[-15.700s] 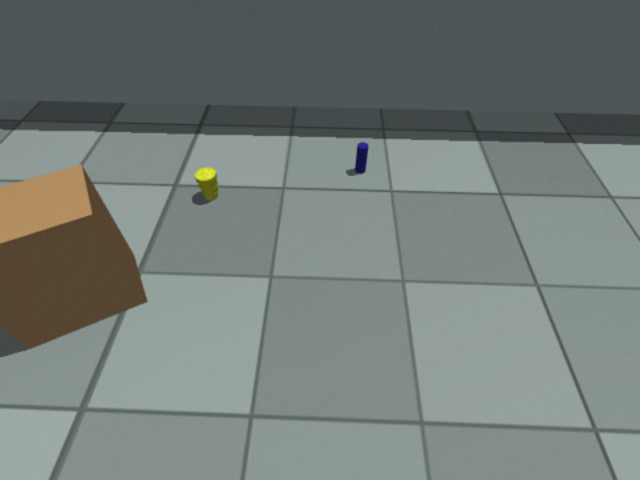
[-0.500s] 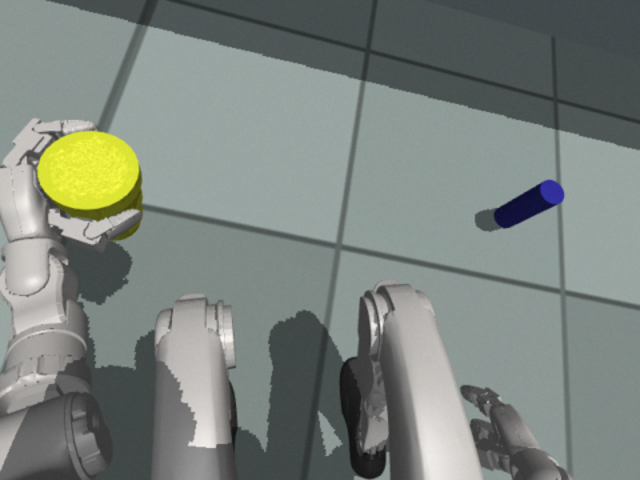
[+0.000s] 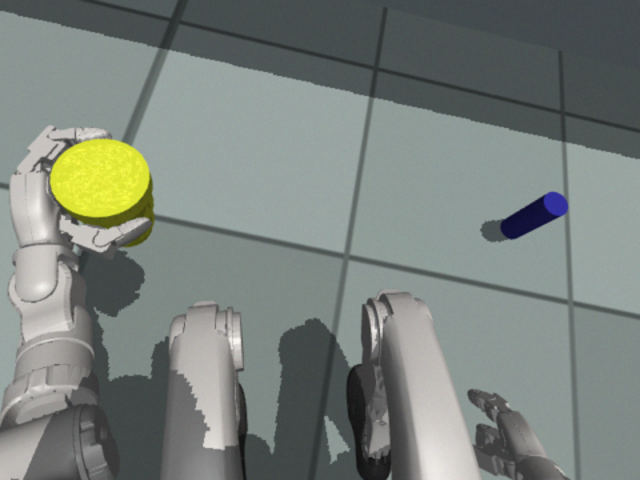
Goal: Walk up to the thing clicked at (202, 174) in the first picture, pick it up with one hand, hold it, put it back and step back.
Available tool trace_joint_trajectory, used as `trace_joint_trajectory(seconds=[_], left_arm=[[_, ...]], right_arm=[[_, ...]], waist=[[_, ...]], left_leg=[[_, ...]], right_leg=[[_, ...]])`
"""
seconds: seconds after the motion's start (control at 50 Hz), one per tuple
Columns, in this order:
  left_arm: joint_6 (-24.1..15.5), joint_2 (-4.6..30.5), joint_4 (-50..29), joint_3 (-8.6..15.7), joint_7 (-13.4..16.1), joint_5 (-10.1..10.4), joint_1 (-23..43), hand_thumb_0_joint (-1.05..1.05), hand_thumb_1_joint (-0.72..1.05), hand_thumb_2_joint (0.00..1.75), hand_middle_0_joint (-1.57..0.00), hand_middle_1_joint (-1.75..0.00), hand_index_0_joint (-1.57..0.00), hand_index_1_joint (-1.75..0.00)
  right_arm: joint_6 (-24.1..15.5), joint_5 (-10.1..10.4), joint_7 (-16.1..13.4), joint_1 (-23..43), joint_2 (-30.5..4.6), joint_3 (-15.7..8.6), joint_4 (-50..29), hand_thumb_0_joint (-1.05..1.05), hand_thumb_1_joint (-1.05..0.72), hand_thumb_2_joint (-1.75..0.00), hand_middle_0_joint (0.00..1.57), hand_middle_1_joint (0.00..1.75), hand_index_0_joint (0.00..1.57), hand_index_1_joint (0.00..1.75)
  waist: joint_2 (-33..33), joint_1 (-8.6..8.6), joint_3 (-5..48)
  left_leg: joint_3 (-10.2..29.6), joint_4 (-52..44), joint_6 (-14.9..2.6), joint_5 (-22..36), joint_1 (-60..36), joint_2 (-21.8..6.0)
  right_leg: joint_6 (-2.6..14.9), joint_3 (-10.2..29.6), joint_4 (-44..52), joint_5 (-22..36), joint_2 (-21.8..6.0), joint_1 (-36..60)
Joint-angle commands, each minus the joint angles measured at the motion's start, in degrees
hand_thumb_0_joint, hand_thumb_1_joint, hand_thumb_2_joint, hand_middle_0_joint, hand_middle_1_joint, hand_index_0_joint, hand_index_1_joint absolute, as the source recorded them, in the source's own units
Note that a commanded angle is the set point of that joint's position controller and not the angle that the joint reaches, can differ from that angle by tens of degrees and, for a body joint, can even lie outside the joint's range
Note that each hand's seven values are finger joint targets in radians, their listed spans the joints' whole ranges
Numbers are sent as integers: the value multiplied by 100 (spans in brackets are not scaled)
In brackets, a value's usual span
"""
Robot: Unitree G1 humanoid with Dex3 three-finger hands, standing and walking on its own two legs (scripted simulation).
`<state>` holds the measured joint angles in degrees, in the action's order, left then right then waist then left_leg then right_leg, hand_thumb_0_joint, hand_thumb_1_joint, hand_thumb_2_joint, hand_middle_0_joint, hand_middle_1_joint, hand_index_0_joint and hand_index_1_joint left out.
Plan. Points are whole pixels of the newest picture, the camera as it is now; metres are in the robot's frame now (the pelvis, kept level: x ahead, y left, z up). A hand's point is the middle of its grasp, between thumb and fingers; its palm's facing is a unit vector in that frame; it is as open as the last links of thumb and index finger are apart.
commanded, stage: lift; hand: left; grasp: from the side
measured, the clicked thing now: (116, 204) +0.44 +0.24 -0.05
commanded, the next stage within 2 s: hold in 1.90 s
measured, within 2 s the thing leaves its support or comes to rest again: neither
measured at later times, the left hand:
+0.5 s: hand (31, 154) +0.40 +0.23 +0.13, palm faces +0.17 -0.98 -0.06, open 11.8 cm
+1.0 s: hand out of the picture +0.39 +0.22 +0.28, palm faces +0.16 -0.99 -0.04, open 11.8 cm
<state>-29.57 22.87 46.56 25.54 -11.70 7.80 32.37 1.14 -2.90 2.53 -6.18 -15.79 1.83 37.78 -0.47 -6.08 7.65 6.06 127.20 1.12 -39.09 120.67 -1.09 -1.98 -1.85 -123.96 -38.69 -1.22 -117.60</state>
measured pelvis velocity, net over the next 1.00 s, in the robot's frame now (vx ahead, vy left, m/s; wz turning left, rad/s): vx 0.05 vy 0.01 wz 0.05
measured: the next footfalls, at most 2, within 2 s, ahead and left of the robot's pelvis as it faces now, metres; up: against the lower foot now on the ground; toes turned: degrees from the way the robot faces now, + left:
none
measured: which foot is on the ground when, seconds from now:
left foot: down 0.00-1.00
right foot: down 0.00-1.00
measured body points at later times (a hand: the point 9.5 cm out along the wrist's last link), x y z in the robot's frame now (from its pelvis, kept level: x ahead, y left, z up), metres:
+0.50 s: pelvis +0.02 +0.00 +0.12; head +0.19 +0.04 +0.54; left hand +0.39 +0.29 +0.13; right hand +0.19 -0.25 +0.00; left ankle +0.09 +0.13 -0.36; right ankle +0.10 -0.13 -0.36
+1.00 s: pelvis +0.05 +0.01 +0.26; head +0.16 +0.05 +0.69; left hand +0.38 +0.27 +0.28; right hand +0.21 -0.23 +0.15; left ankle +0.08 +0.13 -0.36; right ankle +0.10 -0.13 -0.36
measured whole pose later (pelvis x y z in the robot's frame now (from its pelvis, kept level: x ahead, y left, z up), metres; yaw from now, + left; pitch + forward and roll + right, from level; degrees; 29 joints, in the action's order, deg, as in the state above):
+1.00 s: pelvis +0.05 +0.01 +0.26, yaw +3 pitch +19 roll -4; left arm -13.8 15.0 17.5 9.9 -2.2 9.6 7.1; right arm -3.6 1.7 -2.2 -11.8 -12.7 0.8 35.6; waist -1.1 -2.5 7.5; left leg 3.1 77.4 0.2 -32.9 64.1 -2.8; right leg -2.1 -2.6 -72.8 -31.1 -0.9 -61.0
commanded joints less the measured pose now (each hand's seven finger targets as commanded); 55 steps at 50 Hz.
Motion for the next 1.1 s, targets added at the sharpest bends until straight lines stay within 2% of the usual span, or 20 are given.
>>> trace_joint_trajectory(seconds=[0.0,0.02,0.16,0.18,0.4,0.44,0.46,0.48,0.52,0.58,0.64,0.66,0.68,0.76,0.8,0.88,0.9,1.0,1.06,1.08], left_arm=[[-507,1427,-2111,197,12,297,1848,0,-11,120,-124,-141,-127,-140],[-476,1351,-2284,51,-12,294,1902,0,-8,120,-124,-141,-127,-140],[-109,1205,-3170,-17,101,457,1317,0,-9,121,-124,-143,-127,-141],[-46,1298,-3240,147,166,473,1226,0,-6,121,-122,-142,-126,-140],[638,691,-4459,-506,567,444,16,0,-9,121,-120,-140,-124,-139],[710,738,-4580,-425,677,421,-146,0,-6,120,-119,-139,-122,-137],[732,509,-4720,-687,700,414,-114,0,-7,120,-119,-139,-122,-138],[777,555,-4745,-552,750,439,-358,0,-5,121,-119,-140,-123,-139],[828,510,-5054,-660,814,446,-439,0,-3,121,-120,-140,-123,-138],[908,528,-5050,-635,939,415,-614,0,-4,122,-120,-141,-124,-139],[948,399,-5085,-760,1001,450,-675,0,-5,121,-120,-140,-124,-139],[962,227,-5091,-983,980,432,-707,0,-3,121,-119,-139,-122,-138],[976,342,-5036,-875,1007,415,-637,0,-3,121,-120,-139,-123,-139],[1008,186,-4575,-1107,1010,264,-839,0,-4,122,-121,-140,-124,-139],[995,31,-4617,-1252,960,309,-786,0,-2,122,-122,-141,-125,-140],[941,137,-4789,-1191,927,327,-916,0,-5,120,-122,-140,-125,-139],[925,17,-4718,-1279,931,328,-910,0,-3,122,-123,-140,-126,-140],[782,38,-4810,-1083,1002,424,-899,0,-8,120,-121,-138,-124,-138],[720,58,-4625,-1054,1079,343,-873,0,-3,122,-121,-138,-123,-138],[714,-70,-4618,-1251,1063,320,-827,0,-1,121,-120,-137,-122,-137]], right_arm=[[-182,91,-155,-645,-1149,-510,-492,0,-94,-91,20,30,20,30],[-192,111,-173,-634,-1153,-522,-511,0,-94,-91,20,30,20,30],[-266,269,-278,-597,-1060,-556,-691,0,-93,-90,20,30,20,30],[-274,292,-297,-619,-1049,-564,-680,0,-92,-90,20,30,20,30],[-396,465,-459,-555,-840,-621,-867,0,-92,-90,20,30,20,30],[-408,488,-496,-538,-798,-617,-873,0,-91,-90,20,30,20,30],[-424,483,-494,-546,-787,-620,-870,0,-91,-90,20,30,20,30],[-437,497,-505,-593,-799,-635,-877,0,-91,-90,20,30,20,30],[-457,521,-525,-556,-753,-604,-922,0,-91,-90,20,30,20,30],[-507,534,-571,-520,-677,-553,-931,0,-91,-90,20,30,20,30],[-577,542,-613,-553,-641,-527,-912,0,-91,-90,20,30,20,30],[-603,519,-622,-647,-626,-518,-871,0,-91,-90,20,30,20,30],[-614,525,-632,-646,-658,-516,-852,0,-91,-90,20,30,20,30],[-644,501,-617,-650,-592,-492,-811,0,-91,-90,20,30,20,30],[-666,486,-602,-771,-573,-480,-783,0,-91,-90,20,30,20,30],[-686,458,-549,-837,-574,-466,-783,0,-91,-90,20,30,20,30],[-691,459,-546,-830,-580,-476,-786,0,-91,-90,20,30,20,30],[-707,433,-555,-806,-491,-419,-777,0,-92,-90,20,30,20,30],[-699,408,-582,-721,-477,-410,-806,0,-92,-90,20,30,20,30],[-695,413,-593,-687,-463,-397,-822,0,-91,-90,20,30,20,30]], waist=[[-1020,123,4150],[-1054,83,4096],[-941,222,4161],[-955,279,4163],[-747,282,3993],[-656,333,3829],[-807,253,3769],[-747,331,3805],[-837,379,3692],[-686,357,3281],[-681,302,3110],[-775,222,3051],[-785,277,2931],[-720,267,2430],[-773,240,2556],[-952,431,2661],[-856,380,2564],[-680,410,2472],[-579,406,2076],[-476,369,2054]], left_leg=[[-366,-1945,-233,594,-3047,120],[-344,-2018,-236,550,-3086,123],[-281,-2583,-241,517,-3566,105],[-283,-2626,-234,656,-3685,91],[-274,-3562,-249,1262,-4844,35],[-239,-3789,-244,1228,-5046,18],[-206,-3911,-218,1256,-5260,12],[-150,-4057,-205,1372,-5475,2],[-99,-4388,-167,1313,-5814,-2],[-76,-4768,-166,1170,-5966,-18],[-113,-5071,-167,1260,-6324,1],[-102,-5134,-147,1560,-6521,-20],[-54,-5290,-127,1525,-6691,-35],[-89,-5647,-120,1612,-6910,-38],[-87,-5768,-95,1999,-7264,-61],[-77,-6113,-13,2823,-7974,-85],[-89,-6188,-21,2768,-7979,-80],[-160,-6521,-65,2548,-8064,-44],[-179,-6800,-86,2030,-7975,-28],[-261,-6808,-111,1978,-7991,-2]], right_leg=[[416,-227,1674,796,151,2221],[422,-230,1730,777,146,2203],[415,-161,2281,731,139,2718],[412,-140,2325,862,132,2799],[362,-43,3454,1417,142,4115],[349,-33,3673,1401,147,4293],[359,-51,3734,1425,142,4262],[355,-74,3823,1498,142,4381],[357,-93,4064,1429,144,4558],[324,-89,4423,1412,159,4963],[320,-63,4774,1527,180,5275],[314,-80,4829,1795,171,5336],[325,-97,4910,1723,173,5342],[330,-116,5305,1795,164,5671],[325,-151,5444,2097,163,5894],[352,-219,5688,2502,182,6323],[348,-213,5786,2506,185,6421],[330,-184,6129,2497,194,6936],[311,-167,6369,2136,189,7017],[289,-132,6487,2150,179,7150]])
